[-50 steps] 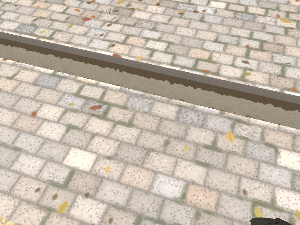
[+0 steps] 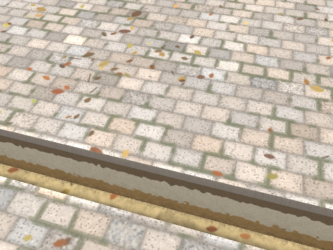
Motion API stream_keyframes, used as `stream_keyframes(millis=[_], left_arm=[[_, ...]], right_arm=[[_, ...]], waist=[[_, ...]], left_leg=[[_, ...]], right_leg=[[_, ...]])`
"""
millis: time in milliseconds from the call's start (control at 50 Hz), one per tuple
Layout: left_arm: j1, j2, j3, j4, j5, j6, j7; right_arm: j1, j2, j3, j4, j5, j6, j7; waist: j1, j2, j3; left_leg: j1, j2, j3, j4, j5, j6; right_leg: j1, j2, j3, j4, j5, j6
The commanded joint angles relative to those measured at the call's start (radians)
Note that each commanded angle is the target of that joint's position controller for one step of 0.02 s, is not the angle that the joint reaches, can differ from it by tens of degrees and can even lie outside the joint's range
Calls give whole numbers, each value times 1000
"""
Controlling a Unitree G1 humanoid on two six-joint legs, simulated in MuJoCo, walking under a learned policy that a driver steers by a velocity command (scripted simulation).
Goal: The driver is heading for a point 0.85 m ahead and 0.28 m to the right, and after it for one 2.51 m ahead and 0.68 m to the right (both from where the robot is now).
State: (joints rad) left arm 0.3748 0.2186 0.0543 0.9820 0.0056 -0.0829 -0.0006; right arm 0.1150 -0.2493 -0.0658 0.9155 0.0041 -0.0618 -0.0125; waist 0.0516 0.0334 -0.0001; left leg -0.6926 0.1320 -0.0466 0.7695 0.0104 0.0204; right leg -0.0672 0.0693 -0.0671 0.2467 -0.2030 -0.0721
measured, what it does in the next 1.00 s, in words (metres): walks ahead, turning right: left foot, then right foot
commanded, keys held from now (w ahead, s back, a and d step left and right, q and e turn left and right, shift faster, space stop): w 0.16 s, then w+e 0.84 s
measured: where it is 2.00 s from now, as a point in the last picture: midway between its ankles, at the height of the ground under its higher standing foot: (234, 146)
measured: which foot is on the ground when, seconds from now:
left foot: up 0.00-0.18, down 0.20-0.74, up 0.76-1.00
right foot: down 0.00-0.22, up 0.24-0.70, down 0.72-1.00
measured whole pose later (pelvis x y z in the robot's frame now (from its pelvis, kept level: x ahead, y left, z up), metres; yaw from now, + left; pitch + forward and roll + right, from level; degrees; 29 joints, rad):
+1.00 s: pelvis +0.49 -0.03 -0.01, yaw -23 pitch +3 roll +1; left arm 0.38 0.24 0.05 0.73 -0.01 -0.06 0.00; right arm 0.12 -0.32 -0.10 0.80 0.00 -0.07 0.02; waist 0.03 0.04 -0.04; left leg -0.69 0.08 -0.09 1.09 -0.20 0.00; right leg -0.21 0.09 0.10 0.46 -0.30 -0.11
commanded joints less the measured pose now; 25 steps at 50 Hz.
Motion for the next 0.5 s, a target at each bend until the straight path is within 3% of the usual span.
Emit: stream_keyframes(millis=[20, 80, 120, 160, 180, 200, 220, 240, 260, 280, 300, 320, 340, 400, 420, 480, 500], left_arm=[[31, 151, 30, -32, -12, -3, 11], [93, 153, 32, -10, -22, 19, 16], [97, 168, 38, -9, -21, 38, 21], [79, 170, 39, -12, -24, 52, 23], [61, 178, 42, -19, -30, 56, 22], [39, 163, 33, -28, -34, 57, 19], [61, 114, 16, -50, -18, 53, 12], [183, -20, -13, -47, -27, 32, 6], [113, 92, 15, -48, -51, 15, 8], [33, 136, 31, -84, -71, 10, 10], [-16, 137, 34, -96, -71, 10, 18], [-17, 128, 43, -94, -54, 12, 23], [24, 106, 44, -87, -51, 24, 23], [24, 81, 51, -96, -50, 62, 25], [-11, 82, 52, -107, -40, 69, 32], [-61, 77, 47, -136, -29, 64, 31], [-121, 84, 49, -161, -27, 54, 16]], right_arm=[[-82, -24, 4, -62, 4, -8, 13], [-162, -21, 14, -92, 11, -16, 32], [-178, -34, 13, -106, 15, -29, 44], [-110, -70, 1, -88, 18, -34, 60], [-14, -100, -17, -59, 12, -39, 62], [152, -147, -43, -5, 4, -41, 58], [331, -231, -64, 24, -8, -40, 45], [369, -241, -63, 41, 0, -36, 49], [338, -155, -43, 37, 13, -34, 50], [261, -103, -30, 29, 14, -33, 46], [174, -72, -21, 9, 1, -37, 45], [120, -54, -15, 7, -13, -44, 43], [95, -41, -11, 11, -22, -49, 40], [93, -57, -15, 28, -18, -57, 30], [102, -75, -19, 34, -24, -55, 23], [113, -95, -21, 40, -31, -49, 4], [98, -105, -20, 37, -35, -45, -7]], waist=[[-3, -88, 60], [25, -92, 97], [13, -94, 112], [-32, -130, 67], [-84, -138, 12], [-161, -111, -89], [-205, 30, -245], [-150, 244, -348], [-183, 157, -255], [-165, 131, -120], [-136, 55, -43], [-102, 55, -2], [-67, 76, 2], [-34, 62, 32], [-40, 46, 46], [-44, 27, 53], [-54, 21, 56]], left_leg=[[20, -30, 32, -115, 96, 7], [-9, -46, 43, -167, 33, 20], [-3, -55, 47, -207, -38, 36], [131, -93, 70, -243, -95, 63], [285, -125, 90, -266, -98, 79], [524, -122, 81, -262, -66, 102], [828, 106, -197, -268, -79, 167], [1070, 288, -625, -403, -326, 299], [989, 253, -615, -471, -486, 251], [862, 230, -468, -501, -511, 206], [727, 200, -375, -538, -426, 183], [614, 167, -275, -570, -362, 170], [546, 143, -201, -593, -312, 150], [465, 120, -58, -622, -160, 135], [477, 126, -37, -626, -95, 135], [513, 125, 55, -622, 42, 131], [518, 105, 93, -619, 75, 115]], right_leg=[[-26, -269, 125, -73, 314, -126], [51, -307, 141, -44, 288, -135], [106, -335, 154, -19, 318, -127], [137, -338, 148, 49, 469, -104], [118, -306, 135, 160, 608, -87], [30, -248, 96, 353, 604, -54], [-193, -163, 52, 694, 237, -8], [-539, -7, 125, 991, -378, 32], [-638, -54, 237, 1087, -370, 20], [-692, -98, 207, 1092, -284, 8], [-660, -135, 191, 1058, -191, 9], [-609, -166, 195, 1001, -120, 12], [-537, -191, 204, 964, -85, 13], [-507, -207, 204, 869, -38, 21], [-548, -205, 216, 829, 9, 24], [-594, -198, 222, 686, 143, 38], [-587, -191, 208, 618, 214, 32]])
Next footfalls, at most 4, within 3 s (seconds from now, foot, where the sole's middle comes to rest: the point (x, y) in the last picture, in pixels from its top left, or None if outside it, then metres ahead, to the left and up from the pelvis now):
0.20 left None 0.30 0.15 -0.78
0.72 right None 0.45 -0.09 -0.78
1.32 left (193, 146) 1.02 -0.03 -0.78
1.90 right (270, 144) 1.05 -0.42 -0.78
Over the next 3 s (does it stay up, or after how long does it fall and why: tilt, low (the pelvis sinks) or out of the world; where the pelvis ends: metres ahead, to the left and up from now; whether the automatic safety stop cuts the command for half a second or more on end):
stays up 1.57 -0.51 -0.02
